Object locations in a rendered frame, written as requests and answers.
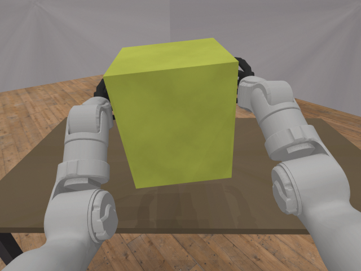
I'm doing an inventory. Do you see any right robot upper arm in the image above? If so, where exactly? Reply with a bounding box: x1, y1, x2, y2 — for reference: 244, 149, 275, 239
271, 153, 361, 271

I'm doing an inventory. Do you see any robot right forearm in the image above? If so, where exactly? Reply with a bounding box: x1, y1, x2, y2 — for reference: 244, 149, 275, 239
237, 76, 350, 199

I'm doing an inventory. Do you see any table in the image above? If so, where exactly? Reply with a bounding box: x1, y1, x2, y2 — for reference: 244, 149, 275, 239
0, 117, 361, 266

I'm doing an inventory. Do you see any left robot upper arm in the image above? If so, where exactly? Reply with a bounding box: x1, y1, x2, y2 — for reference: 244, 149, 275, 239
1, 189, 118, 271

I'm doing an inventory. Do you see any right robot hand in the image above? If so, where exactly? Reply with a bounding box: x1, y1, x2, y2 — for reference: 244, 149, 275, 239
234, 57, 254, 103

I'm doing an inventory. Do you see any left robot hand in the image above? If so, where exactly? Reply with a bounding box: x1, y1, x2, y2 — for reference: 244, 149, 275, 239
94, 79, 115, 120

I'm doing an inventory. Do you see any robot left forearm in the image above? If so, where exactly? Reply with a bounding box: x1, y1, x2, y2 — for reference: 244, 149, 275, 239
44, 97, 114, 236

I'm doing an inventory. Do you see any carton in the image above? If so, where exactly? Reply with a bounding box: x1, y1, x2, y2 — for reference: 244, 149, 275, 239
103, 38, 239, 189

